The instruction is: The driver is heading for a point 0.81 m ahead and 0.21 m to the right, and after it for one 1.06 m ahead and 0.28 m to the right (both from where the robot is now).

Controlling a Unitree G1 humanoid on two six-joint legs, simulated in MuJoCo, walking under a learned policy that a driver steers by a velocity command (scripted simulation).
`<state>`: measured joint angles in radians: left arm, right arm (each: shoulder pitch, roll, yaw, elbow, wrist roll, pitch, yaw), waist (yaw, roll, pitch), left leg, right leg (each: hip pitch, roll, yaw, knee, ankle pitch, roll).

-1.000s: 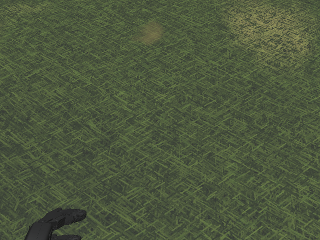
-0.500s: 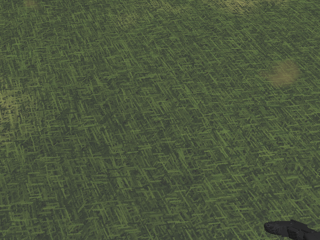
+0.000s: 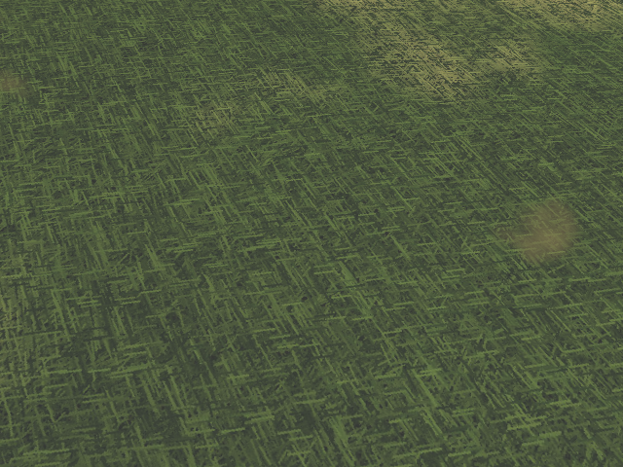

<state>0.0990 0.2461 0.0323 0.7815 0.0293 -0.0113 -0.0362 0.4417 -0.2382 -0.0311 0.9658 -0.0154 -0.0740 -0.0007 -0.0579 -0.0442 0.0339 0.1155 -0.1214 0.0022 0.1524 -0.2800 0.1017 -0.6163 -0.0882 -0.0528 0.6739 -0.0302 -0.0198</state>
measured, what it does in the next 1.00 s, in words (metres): walks ahead: right foot, then left foot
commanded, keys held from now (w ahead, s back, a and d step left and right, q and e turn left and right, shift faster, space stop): w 0.62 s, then w+e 0.38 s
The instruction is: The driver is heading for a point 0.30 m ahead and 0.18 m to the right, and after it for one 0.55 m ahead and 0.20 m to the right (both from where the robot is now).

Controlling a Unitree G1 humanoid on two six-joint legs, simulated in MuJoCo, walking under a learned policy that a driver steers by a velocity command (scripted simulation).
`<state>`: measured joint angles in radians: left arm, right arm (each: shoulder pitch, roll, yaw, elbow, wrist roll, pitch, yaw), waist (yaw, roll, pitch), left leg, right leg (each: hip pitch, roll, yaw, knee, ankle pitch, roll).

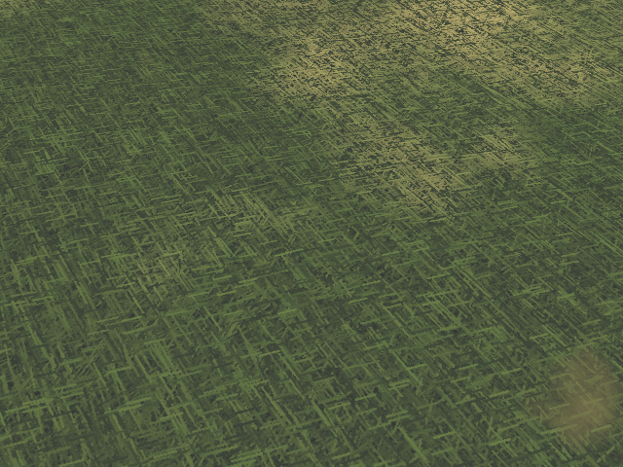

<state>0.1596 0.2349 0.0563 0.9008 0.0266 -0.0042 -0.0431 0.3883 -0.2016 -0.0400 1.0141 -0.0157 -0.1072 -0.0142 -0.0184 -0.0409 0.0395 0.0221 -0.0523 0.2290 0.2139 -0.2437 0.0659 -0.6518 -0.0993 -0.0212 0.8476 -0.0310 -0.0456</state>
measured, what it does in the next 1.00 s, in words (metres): walks ahead, turning right: right foot, then left foot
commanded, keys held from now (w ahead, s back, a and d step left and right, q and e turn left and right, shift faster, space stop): w+e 0.56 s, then e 0.08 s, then no key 0.36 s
